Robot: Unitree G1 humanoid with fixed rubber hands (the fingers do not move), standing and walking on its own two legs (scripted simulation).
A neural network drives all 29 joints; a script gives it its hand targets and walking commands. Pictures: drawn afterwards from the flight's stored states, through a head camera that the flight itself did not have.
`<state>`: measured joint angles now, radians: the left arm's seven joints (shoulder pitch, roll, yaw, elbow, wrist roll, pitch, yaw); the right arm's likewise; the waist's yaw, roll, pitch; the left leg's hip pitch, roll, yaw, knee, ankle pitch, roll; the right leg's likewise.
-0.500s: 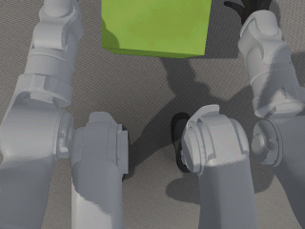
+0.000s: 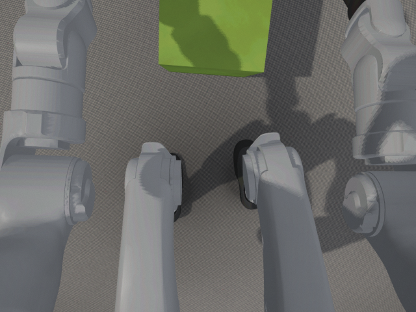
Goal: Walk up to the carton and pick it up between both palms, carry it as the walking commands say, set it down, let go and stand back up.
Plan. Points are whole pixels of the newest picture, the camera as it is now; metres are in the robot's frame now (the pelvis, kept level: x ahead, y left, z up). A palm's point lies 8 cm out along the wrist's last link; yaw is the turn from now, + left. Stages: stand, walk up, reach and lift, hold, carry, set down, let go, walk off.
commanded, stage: set down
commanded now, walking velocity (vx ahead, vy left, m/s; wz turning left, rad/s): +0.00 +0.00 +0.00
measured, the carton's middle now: (213, 8) +0.57 -0.03 -0.37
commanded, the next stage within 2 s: let go in 0.76 s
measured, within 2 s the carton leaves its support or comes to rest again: neither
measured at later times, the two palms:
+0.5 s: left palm out of the picture +0.56 +0.17 +0.01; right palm out of the picture +0.52 -0.21 +0.01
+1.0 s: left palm out of the picture +0.50 +0.17 +0.06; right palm out of the picture +0.46 -0.22 +0.05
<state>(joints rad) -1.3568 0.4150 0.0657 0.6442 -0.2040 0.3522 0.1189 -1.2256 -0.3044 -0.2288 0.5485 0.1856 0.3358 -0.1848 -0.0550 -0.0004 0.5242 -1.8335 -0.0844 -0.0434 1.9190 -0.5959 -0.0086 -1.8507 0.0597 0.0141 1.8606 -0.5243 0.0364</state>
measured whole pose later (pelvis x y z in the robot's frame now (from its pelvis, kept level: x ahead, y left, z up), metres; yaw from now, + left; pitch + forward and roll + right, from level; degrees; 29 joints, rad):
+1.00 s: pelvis +0.03 +0.00 +0.21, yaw +1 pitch +23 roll +0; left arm -0.94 0.28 0.13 0.42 -0.06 0.37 0.12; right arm -0.83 -0.28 -0.17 0.37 0.03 0.35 -0.07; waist -0.04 0.01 0.52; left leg -1.11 -0.07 -0.06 1.07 -0.36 -0.01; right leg -1.13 0.04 0.04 1.04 -0.31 0.02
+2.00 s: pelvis +0.12 -0.01 +0.29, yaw +1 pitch -7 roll +0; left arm 0.22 0.21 0.02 0.45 0.01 0.12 -0.07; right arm 0.20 -0.19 -0.05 0.45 -0.03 0.14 0.07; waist 0.01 0.02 0.16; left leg -0.09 -0.03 -0.08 0.52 -0.32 0.01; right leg -0.11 0.04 0.05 0.50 -0.27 0.00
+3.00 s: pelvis +0.19 -0.03 +0.28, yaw +0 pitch +2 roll +0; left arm 0.52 0.11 -0.03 1.06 0.02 -0.02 0.04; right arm 0.51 -0.13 0.04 1.13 -0.01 -0.02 -0.05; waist -0.02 0.00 -0.22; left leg -0.17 -0.01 -0.06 0.57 -0.43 -0.02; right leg -0.23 0.07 0.06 0.62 -0.41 -0.05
